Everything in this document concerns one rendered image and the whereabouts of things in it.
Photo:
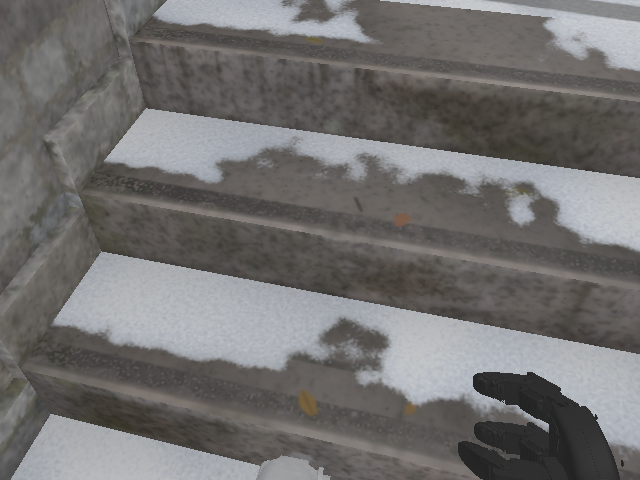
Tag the robot left thigh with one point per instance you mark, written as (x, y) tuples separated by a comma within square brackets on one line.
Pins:
[(289, 468)]

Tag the robot right hand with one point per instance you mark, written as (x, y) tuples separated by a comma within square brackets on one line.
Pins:
[(574, 449)]

